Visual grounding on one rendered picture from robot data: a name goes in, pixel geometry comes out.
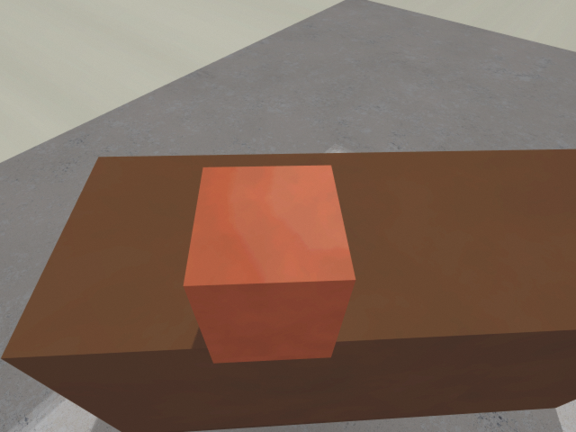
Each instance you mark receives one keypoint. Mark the pedestal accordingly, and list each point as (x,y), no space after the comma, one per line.
(464,298)

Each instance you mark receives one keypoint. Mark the carton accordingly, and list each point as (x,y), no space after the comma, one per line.
(269,273)

